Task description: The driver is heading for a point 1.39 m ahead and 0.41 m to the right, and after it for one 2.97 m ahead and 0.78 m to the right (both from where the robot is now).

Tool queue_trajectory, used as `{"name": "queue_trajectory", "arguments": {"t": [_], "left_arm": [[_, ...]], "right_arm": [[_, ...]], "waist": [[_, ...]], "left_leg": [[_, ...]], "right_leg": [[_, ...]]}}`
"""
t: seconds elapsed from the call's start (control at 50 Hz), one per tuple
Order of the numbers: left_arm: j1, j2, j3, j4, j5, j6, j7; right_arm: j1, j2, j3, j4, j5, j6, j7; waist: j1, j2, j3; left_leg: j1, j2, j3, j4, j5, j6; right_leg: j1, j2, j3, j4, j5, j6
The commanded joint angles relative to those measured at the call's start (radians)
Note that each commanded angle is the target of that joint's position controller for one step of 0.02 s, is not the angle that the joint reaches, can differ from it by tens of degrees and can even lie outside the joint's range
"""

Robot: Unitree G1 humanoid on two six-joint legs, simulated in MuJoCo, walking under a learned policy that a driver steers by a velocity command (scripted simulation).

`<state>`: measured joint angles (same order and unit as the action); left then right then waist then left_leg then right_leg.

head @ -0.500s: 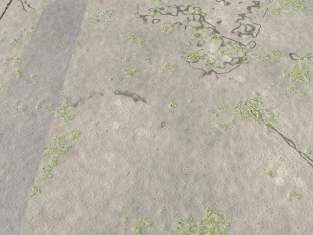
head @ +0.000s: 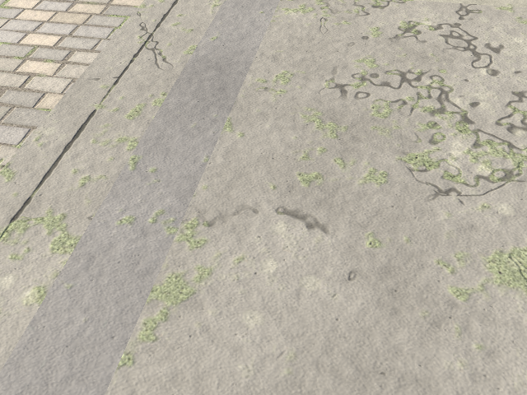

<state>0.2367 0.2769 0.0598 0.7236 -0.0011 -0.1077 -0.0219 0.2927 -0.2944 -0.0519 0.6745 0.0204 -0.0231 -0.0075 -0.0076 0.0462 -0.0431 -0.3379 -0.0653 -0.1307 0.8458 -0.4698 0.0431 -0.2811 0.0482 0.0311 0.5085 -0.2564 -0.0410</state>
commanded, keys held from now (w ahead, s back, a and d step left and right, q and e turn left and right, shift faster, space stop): w+e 0.70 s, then e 0.30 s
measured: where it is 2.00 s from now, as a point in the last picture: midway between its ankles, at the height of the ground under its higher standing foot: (323, 361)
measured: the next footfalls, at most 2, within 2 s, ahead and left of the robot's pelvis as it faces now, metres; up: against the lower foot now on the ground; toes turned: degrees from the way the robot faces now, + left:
left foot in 0.34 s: +0.29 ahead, +0.13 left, +0.00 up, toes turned -13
right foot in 0.82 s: +0.51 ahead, -0.21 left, +0.00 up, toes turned -28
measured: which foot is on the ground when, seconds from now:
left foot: up 0.00-0.32, down 0.34-0.82, up 0.84-1.00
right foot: down 0.00-0.34, up 0.36-0.80, down 0.82-1.00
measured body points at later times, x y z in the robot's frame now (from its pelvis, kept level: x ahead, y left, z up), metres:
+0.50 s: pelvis +0.23 +0.03 +0.01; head +0.25 +0.04 +0.46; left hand +0.37 +0.29 -0.11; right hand +0.30 -0.26 -0.08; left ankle +0.25 +0.14 -0.74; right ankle +0.15 -0.10 -0.65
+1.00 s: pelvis +0.43 -0.09 -0.01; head +0.48 -0.13 +0.44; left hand +0.72 +0.05 -0.09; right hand +0.40 -0.41 -0.12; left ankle +0.48 +0.07 -0.65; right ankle +0.47 -0.19 -0.74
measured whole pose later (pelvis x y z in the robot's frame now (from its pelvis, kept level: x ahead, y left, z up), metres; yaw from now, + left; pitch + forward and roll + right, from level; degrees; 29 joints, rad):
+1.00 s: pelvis +0.43 -0.09 -0.01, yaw -32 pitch +2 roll +1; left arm 0.16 0.31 0.06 0.59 0.00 -0.02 -0.03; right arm 0.15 -0.33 -0.04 0.72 -0.01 -0.05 -0.02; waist 0.00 0.01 0.11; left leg -0.54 0.04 -0.07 1.21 -0.44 -0.06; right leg -0.42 0.11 0.03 0.49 -0.10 -0.10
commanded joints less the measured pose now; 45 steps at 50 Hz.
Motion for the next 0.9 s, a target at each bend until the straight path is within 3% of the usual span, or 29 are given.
{"name": "queue_trajectory", "arguments": {"t": [0.02,0.08,0.16,0.24,0.28,0.32,0.34,0.36,0.38,0.4,0.42,0.44,0.46,0.5,0.54,0.64,0.7,0.72,0.76,0.78,0.8,0.82,0.84,0.86,0.88,0.9], "left_arm": [[0.108,0.156,0.035,-0.036,-0.006,0.000,0.001],[0.115,0.137,0.023,-0.037,-0.008,0.016,0.013],[0.143,0.155,0.029,-0.018,-0.017,0.038,0.037],[0.188,0.179,0.038,-0.003,-0.032,0.053,0.042],[0.170,0.183,0.042,-0.005,-0.036,0.057,0.044],[0.151,0.143,0.033,-0.017,-0.028,0.058,0.042],[0.134,0.078,0.011,-0.043,-0.008,0.054,0.038],[0.242,0.000,-0.012,-0.078,-0.031,0.043,0.044],[0.257,0.096,0.008,-0.059,-0.054,0.042,0.047],[0.178,0.146,0.023,-0.057,-0.052,0.047,0.045],[0.136,0.141,0.024,-0.055,-0.039,0.052,0.043],[0.104,0.128,0.025,-0.062,-0.029,0.053,0.039],[0.088,0.114,0.026,-0.067,-0.029,0.059,0.032],[0.069,0.074,0.018,-0.081,-0.031,0.071,0.023],[0.029,0.060,0.012,-0.105,-0.023,0.077,0.018],[-0.111,0.047,-0.006,-0.151,-0.020,0.062,-0.012],[-0.205,0.051,-0.009,-0.192,-0.023,0.060,-0.031],[-0.224,0.059,-0.007,-0.206,-0.022,0.060,-0.037],[-0.201,0.094,0.011,-0.218,-0.010,0.061,-0.046],[-0.130,0.123,0.027,-0.205,-0.006,0.063,-0.046],[0.010,0.167,0.053,-0.172,-0.006,0.065,-0.040],[0.142,0.222,0.080,-0.146,-0.005,0.075,-0.020],[0.119,0.327,0.084,-0.158,-0.004,0.087,0.006],[0.115,0.310,0.074,-0.219,0.012,0.077,-0.004],[0.078,0.247,0.061,-0.222,0.010,0.073,-0.012],[0.022,0.214,0.053,-0.209,-0.008,0.070,-0.011]], "right_arm": [[-0.100,-0.134,-0.034,-0.102,-0.007,-0.060,0.005],[-0.166,-0.085,-0.026,-0.112,-0.029,-0.082,0.016],[-0.269,-0.013,0.001,-0.122,-0.022,-0.091,0.029],[-0.317,-0.055,-0.012,-0.127,-0.001,-0.096,0.038],[-0.281,-0.086,-0.026,-0.121,0.005,-0.099,0.033],[-0.137,-0.130,-0.052,-0.088,-0.002,-0.100,0.017],[0.030,-0.189,-0.069,-0.069,-0.016,-0.099,0.004],[0.108,-0.269,-0.085,-0.039,-0.035,-0.082,0.009],[0.090,-0.192,-0.070,-0.033,-0.027,-0.079,0.017],[0.043,-0.125,-0.051,-0.035,-0.020,-0.079,0.015],[-0.002,-0.095,-0.041,-0.033,-0.022,-0.078,0.016],[-0.035,-0.070,-0.035,-0.024,-0.029,-0.075,0.017],[-0.056,-0.056,-0.030,-0.017,-0.036,-0.077,0.016],[-0.064,-0.057,-0.034,0.001,-0.030,-0.087,0.015],[-0.063,-0.082,-0.042,0.022,-0.025,-0.094,0.015],[-0.059,-0.135,-0.052,0.059,-0.019,-0.088,0.007],[-0.009,-0.169,-0.058,0.089,-0.006,-0.076,0.005],[-0.008,-0.178,-0.059,0.096,-0.002,-0.068,0.004],[-0.006,-0.208,-0.066,0.098,0.003,-0.049,-0.006],[-0.007,-0.223,-0.069,0.095,0.006,-0.040,-0.013],[-0.019,-0.222,-0.068,0.086,0.012,-0.034,-0.019],[-0.011,-0.193,-0.055,0.071,0.006,-0.040,-0.020],[0.107,-0.044,-0.012,0.041,-0.071,-0.051,-0.003],[0.149,-0.122,-0.006,0.038,-0.045,-0.067,0.012],[0.007,-0.195,-0.028,0.023,-0.008,-0.067,0.015],[-0.053,-0.177,-0.021,-0.005,-0.003,-0.062,0.006]], "waist": [[0.050,-0.176,0.126],[0.055,-0.158,0.099],[0.077,-0.182,0.083],[0.078,-0.188,0.073],[0.037,-0.196,0.066],[-0.046,-0.178,-0.005],[-0.121,-0.070,-0.146],[-0.077,0.250,-0.269],[-0.071,0.228,-0.190],[-0.078,0.136,-0.062],[-0.061,0.069,0.000],[-0.044,0.053,0.039],[-0.026,0.067,0.061],[-0.012,0.072,0.074],[-0.005,0.042,0.092],[-0.040,0.006,0.119],[-0.065,-0.008,0.138],[-0.061,-0.009,0.149],[-0.029,0.023,0.100],[0.013,0.043,0.045],[0.091,0.033,-0.032],[0.161,-0.026,-0.102],[0.030,-0.348,-0.204],[0.067,-0.278,-0.486],[0.112,-0.124,-0.398],[0.078,-0.077,-0.238]], "left_leg": [[-0.519,0.091,0.024,0.238,0.060,-0.006],[-0.435,0.107,0.064,0.106,0.203,-0.038],[-0.224,0.051,0.114,-0.178,0.329,-0.092],[-0.069,0.028,0.085,-0.319,0.408,-0.098],[0.022,0.041,0.071,-0.371,0.400,-0.072],[0.260,0.076,0.065,-0.425,0.376,-0.022],[0.503,0.243,-0.090,-0.415,0.298,0.039],[0.731,0.467,-0.505,-0.511,0.048,0.176],[0.660,0.486,-0.624,-0.574,-0.119,0.200],[0.554,0.444,-0.472,-0.579,-0.060,0.170],[0.457,0.393,-0.333,-0.589,0.088,0.149],[0.384,0.355,-0.244,-0.610,0.202,0.140],[0.329,0.326,-0.163,-0.632,0.288,0.129],[0.275,0.312,-0.068,-0.665,0.398,0.134],[0.257,0.321,-0.005,-0.691,0.484,0.150],[0.255,0.296,0.168,-0.707,0.569,0.127],[0.317,0.316,0.219,-0.695,0.593,0.106],[0.341,0.319,0.239,-0.662,0.682,0.094],[0.386,0.314,0.278,-0.528,1.020,0.064],[0.391,0.304,0.292,-0.408,1.165,0.049],[0.334,0.279,0.309,-0.225,1.178,0.023],[0.157,0.227,0.317,0.035,0.962,-0.028],[-0.203,0.076,0.292,0.415,-0.162,-0.092],[-0.305,0.006,0.054,0.636,-0.265,-0.104],[-0.340,0.065,0.005,0.620,-0.144,-0.089],[-0.377,0.094,0.032,0.540,-0.054,-0.084]], "right_leg": [[0.299,-0.337,0.581,-0.331,-0.360,-0.216],[0.253,-0.241,0.408,-0.336,-0.054,-0.180],[0.133,-0.171,0.265,-0.317,0.139,-0.160],[0.097,-0.205,0.327,-0.280,0.122,-0.149],[0.095,-0.222,0.362,-0.240,0.125,-0.124],[0.035,-0.156,0.326,-0.083,0.198,-0.073],[-0.084,-0.094,0.251,0.201,0.079,-0.036],[-0.374,0.026,0.123,0.511,-0.304,0.014],[-0.497,-0.044,0.133,0.679,-0.307,0.027],[-0.531,-0.083,0.126,0.728,-0.214,0.027],[-0.501,-0.112,0.107,0.721,-0.141,0.032],[-0.481,-0.132,0.103,0.691,-0.091,0.035],[-0.450,-0.152,0.099,0.672,-0.058,0.035],[-0.431,-0.165,0.077,0.646,-0.021,0.040],[-0.456,-0.170,0.073,0.587,0.024,0.053],[-0.402,-0.156,0.016,0.295,0.268,0.045],[-0.380,-0.141,-0.027,0.182,0.283,0.015],[-0.373,-0.130,-0.042,0.148,0.263,0.003],[-0.277,-0.064,-0.102,0.117,0.184,-0.028],[-0.177,-0.021,-0.126,0.109,0.154,-0.048],[0.016,0.017,-0.128,0.054,0.213,-0.080],[0.267,-0.016,-0.046,0.004,0.378,-0.124],[0.594,-0.292,0.315,0.124,0.921,-0.244],[0.709,-0.460,0.713,-0.009,0.726,-0.426],[0.612,-0.391,0.588,-0.068,0.649,-0.364],[0.467,-0.334,0.470,-0.088,0.585,-0.313]]}}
